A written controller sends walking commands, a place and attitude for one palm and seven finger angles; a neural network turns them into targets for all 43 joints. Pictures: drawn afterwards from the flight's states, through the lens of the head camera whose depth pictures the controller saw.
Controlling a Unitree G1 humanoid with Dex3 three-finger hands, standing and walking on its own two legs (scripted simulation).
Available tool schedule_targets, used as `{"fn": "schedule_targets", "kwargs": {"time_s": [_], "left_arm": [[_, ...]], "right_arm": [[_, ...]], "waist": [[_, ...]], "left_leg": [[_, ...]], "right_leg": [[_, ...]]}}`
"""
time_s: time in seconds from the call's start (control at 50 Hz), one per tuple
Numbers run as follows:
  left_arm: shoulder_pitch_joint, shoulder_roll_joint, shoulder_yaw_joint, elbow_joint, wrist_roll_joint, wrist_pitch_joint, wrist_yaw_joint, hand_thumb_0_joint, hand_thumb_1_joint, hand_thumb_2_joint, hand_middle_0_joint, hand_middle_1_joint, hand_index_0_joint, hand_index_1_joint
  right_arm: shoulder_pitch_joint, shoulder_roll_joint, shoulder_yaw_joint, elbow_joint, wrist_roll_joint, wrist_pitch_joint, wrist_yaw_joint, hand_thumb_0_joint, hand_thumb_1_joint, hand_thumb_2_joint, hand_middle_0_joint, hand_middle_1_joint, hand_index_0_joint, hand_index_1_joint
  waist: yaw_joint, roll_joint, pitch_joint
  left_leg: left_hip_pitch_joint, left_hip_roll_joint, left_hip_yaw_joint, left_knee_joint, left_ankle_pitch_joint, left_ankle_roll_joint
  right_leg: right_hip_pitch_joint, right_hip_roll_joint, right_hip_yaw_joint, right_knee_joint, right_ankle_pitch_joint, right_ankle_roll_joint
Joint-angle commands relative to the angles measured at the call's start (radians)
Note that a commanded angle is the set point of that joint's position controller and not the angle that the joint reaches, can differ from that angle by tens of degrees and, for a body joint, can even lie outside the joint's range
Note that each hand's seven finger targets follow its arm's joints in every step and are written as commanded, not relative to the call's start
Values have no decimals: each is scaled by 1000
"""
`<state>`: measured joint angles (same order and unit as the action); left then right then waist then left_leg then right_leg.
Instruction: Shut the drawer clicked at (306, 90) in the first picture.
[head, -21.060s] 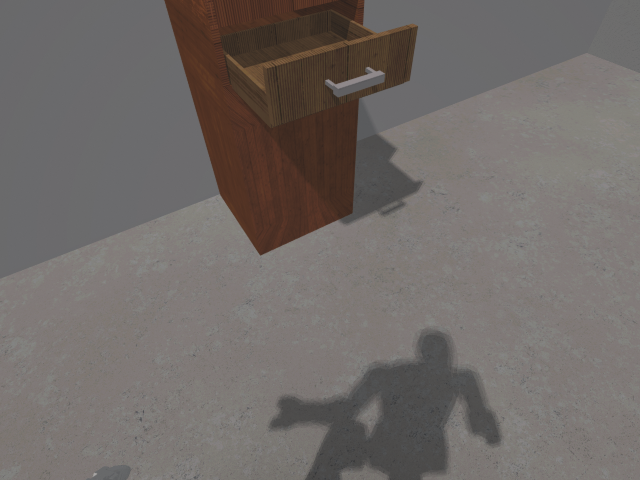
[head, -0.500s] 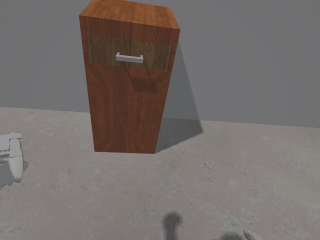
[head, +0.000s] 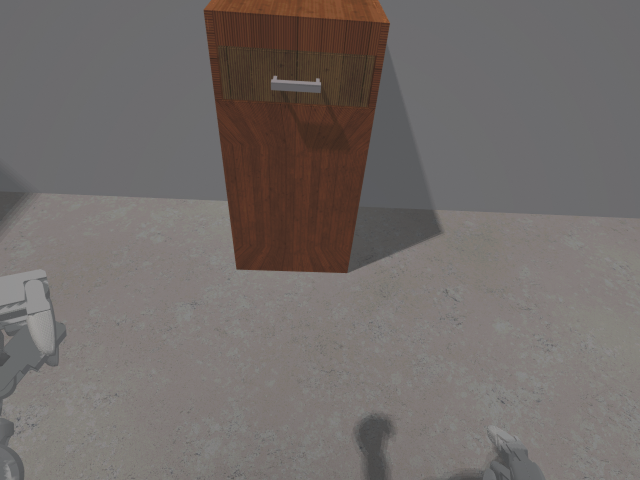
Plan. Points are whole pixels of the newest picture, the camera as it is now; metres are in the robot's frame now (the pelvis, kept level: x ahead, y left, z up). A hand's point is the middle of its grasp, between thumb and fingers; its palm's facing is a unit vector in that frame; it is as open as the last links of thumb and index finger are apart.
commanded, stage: stop stepping back and stand still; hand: left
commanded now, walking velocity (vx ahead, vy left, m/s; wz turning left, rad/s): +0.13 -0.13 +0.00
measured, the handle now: (296, 83) +1.07 +0.14 +0.06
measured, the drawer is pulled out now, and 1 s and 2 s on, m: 0.00 0.00 0.00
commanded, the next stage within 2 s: let the arm hang, fingers relaxed in 0.96 s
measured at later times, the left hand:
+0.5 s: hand (72, 331) +0.19 +0.24 +0.19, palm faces +0.43 -0.78 -0.46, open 3.2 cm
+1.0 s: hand (72, 311) +0.21 +0.25 +0.18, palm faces +0.37 -0.80 -0.48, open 3.2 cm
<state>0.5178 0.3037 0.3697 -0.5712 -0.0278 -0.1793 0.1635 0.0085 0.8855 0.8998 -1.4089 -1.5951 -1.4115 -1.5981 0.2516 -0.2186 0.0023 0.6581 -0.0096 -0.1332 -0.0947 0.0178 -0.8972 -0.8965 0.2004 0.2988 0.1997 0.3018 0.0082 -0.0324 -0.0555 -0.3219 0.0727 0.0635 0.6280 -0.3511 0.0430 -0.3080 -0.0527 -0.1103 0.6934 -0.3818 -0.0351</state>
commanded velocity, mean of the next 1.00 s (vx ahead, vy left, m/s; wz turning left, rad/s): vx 0.02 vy -0.01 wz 0.00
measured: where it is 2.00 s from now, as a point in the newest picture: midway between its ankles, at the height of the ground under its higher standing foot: outside the picture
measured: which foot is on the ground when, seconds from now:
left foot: down 0.00-1.00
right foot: down 0.00-1.00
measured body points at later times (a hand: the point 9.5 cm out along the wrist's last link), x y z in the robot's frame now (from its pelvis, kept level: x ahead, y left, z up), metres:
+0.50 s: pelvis +0.00 -0.01 +0.01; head +0.02 -0.01 +0.46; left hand +0.16 +0.28 +0.21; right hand +0.16 -0.25 -0.08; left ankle +0.02 +0.13 -0.72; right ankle +0.03 -0.11 -0.72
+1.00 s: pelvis +0.03 +0.01 +0.02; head +0.06 +0.01 +0.47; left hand +0.19 +0.29 +0.20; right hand +0.21 -0.22 -0.06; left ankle +0.02 +0.13 -0.72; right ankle +0.04 -0.11 -0.72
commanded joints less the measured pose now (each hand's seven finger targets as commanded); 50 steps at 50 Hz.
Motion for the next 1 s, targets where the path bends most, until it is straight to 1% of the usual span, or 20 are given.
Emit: {"fn": "schedule_targets", "kwargs": {"time_s": [0.0, 0.02, 0.04, 0.08, 0.14, 0.16, 0.18, 0.2, 0.22, 0.24, 0.28, 0.34, 0.36, 0.4, 0.44, 0.5, 0.56, 0.6, 0.7, 0.98], "left_arm": [[-124, 280, 128, -341, 11, -121, 10, 0, 900, 900, -1400, -1600, -1400, -1600], [-100, 337, 182, -368, 14, -130, 4, 0, 900, 900, -1400, -1600, -1400, -1600], [-8, 300, 178, -336, 16, -131, 2, 0, 900, 900, -1400, -1600, -1400, -1600], [117, 246, 163, -285, 3, -120, 4, 0, 900, 900, -1400, -1600, -1400, -1600], [158, 224, 151, -169, 1, -99, 4, 0, 900, 900, -1400, -1600, -1400, -1600], [149, 235, 157, -128, 6, -88, 3, 0, 900, 900, -1400, -1600, -1400, -1600], [123, 262, 168, -122, 2, -74, 1, 0, 900, 900, -1400, -1600, -1400, -1600], [32, 302, 191, -170, -20, -91, -5, 0, 900, 900, -1400, -1600, -1400, -1600], [-23, 309, 204, -182, -9, -103, 0, 0, 900, 900, -1400, -1600, -1400, -1600], [17, 270, 188, -112, -11, -94, -1, 0, 900, 900, -1400, -1600, -1400, -1600], [34, 217, 123, -136, -3, -89, -6, 0, 900, 900, -1400, -1600, -1400, -1600], [-11, 221, 98, -233, 9, -103, 9, 0, 900, 900, -1400, -1600, -1400, -1600], [-10, 226, 97, -260, 10, -115, 11, 0, 900, 900, -1400, -1600, -1400, -1600], [3, 238, 119, -315, 17, -134, 17, 0, 900, 900, -1400, -1600, -1400, -1600], [64, 244, 148, -243, 18, -128, 9, 0, 900, 900, -1400, -1600, -1400, -1600], [114, 247, 163, -194, 16, -125, 7, 0, 900, 900, -1400, -1600, -1400, -1600], [166, 245, 164, -159, -10, -117, 2, 0, 900, 900, -1400, -1600, -1400, -1600], [154, 234, 153, -187, -11, -118, 6, 0, 900, 900, -1400, -1600, -1400, -1600], [145, 231, 136, -189, -5, -119, 4, 0, 900, 900, -1400, -1600, -1400, -1600], [136, 216, 115, -184, -10, -110, 0, 0, 900, 900, -1400, -1600, -1400, -1600]], "right_arm": [[-106, -81, -38, -155, -6, -89, 1, 0, -900, -900, 200, 300, 200, 300], [-106, -75, -45, -155, -7, -94, 15, 0, -900, -900, 200, 300, 200, 300], [-104, -70, -47, -155, 5, -91, 28, 0, -900, -900, 200, 300, 200, 300], [-109, -79, -45, -165, 8, -73, 37, 0, -900, -900, 200, 300, 200, 300], [-111, -88, -51, -193, 2, -26, 29, 0, -900, -900, 200, 300, 200, 300], [-121, -83, -55, -194, 5, -9, 28, 0, -900, -900, 200, 300, 200, 300], [-126, -70, -67, -203, 16, 6, 29, 0, -900, -900, 200, 300, 200, 300], [-119, -98, -72, -193, 10, -6, 26, 0, -900, -900, 200, 300, 200, 300], [-124, -75, -51, -167, -3, -16, 37, 0, -900, -900, 200, 300, 200, 300], [-88, -67, -55, -139, 0, -16, 34, 0, -900, -900, 200, 300, 200, 300], [-104, -77, -53, -143, 4, -13, 20, 0, -900, -900, 200, 300, 200, 300], [-139, -72, -39, -141, -3, -48, -3, 0, -900, -900, 200, 300, 200, 300], [-124, -83, -43, -142, -7, -59, -7, 0, -900, -900, 200, 300, 200, 300], [-121, -114, -52, -173, -1, -67, 0, 0, -900, -900, 200, 300, 200, 300], [-120, -81, -45, -161, 7, -69, 8, 0, -900, -900, 200, 300, 200, 300], [-114, -84, -47, -164, 19, -63, 24, 0, -900, -900, 200, 300, 200, 300], [-100, -73, -59, -165, 26, -45, 37, 0, -900, -900, 200, 300, 200, 300], [-107, -72, -50, -166, 22, -35, 38, 0, -900, -900, 200, 300, 200, 300], [-137, -85, -46, -186, 20, -24, 20, 0, -900, -900, 200, 300, 200, 300], [-142, -89, -46, -207, 20, -16, 13, 0, -900, -900, 200, 300, 200, 300]], "waist": [[-60, 378, 67], [-46, 358, 87], [-32, 268, 103], [-12, 272, 67], [1, 234, 39], [9, 63, 62], [2, -267, 70], [-29, -257, 79], [-40, -159, 41], [-42, -121, 30], [-41, -165, 65], [-33, -65, 37], [-32, 43, 25], [-4, 280, 6], [-13, 305, 41], [-8, 108, 38], [-30, -132, -13], [-31, -65, -37], [-18, 72, -53], [-13, 70, -36]], "left_leg": [[178, 323, -609, -487, -204, 185], [103, 332, -627, -485, -257, 207], [46, 305, -493, -447, -210, 192], [-90, 210, -227, -427, -205, 110], [-326, 125, -108, -260, -337, 44], [-375, 44, -38, -4, -289, 15], [-432, -79, 21, 368, -201, -18], [-388, -65, -49, 548, -105, -32], [-343, -31, -79, 568, -96, -45], [-240, -13, -81, 515, -83, -39], [-86, -6, -35, 302, -28, -29], [126, -36, 20, -108, 35, -9], [190, -23, -6, -199, 43, -1], [170, 174, -292, -329, 130, 75], [19, 197, -292, -380, 49, 89], [-29, 77, -110, -188, 182, 23], [-22, -44, -24, 6, 77, -37], [14, -37, -37, -79, 102, -34], [140, 41, -87, -203, 429, -7], [112, 12, -71, -232, 287, -18]], "right_leg": [[-362, 41, 85, 451, -202, 22], [-361, -1, 160, 493, -159, 14], [-306, -24, 157, 426, -114, 11], [-58, 7, 40, 187, -55, 11], [314, 78, -20, -83, -109, -3], [312, 18, 111, -244, -159, -37], [231, -199, 535, -471, -311, -125], [116, -303, 638, -527, -102, -161], [60, -329, 646, -538, -220, -195], [-35, -284, 542, -524, -376, -168], [-134, -208, 348, -485, -274, -131], [-100, -151, 230, -353, -131, -81], [-96, -117, 201, -272, -95, -52], [-89, 22, 88, -24, 30, 31], [0, 26, 64, -11, -46, 43], [149, 7, 116, -236, 200, 31], [139, -163, 371, -372, 307, -51], [178, -169, 317, -332, 422, -59], [162, -21, 140, -219, 458, 31], [175, -16, 155, -288, 391, 30]]}}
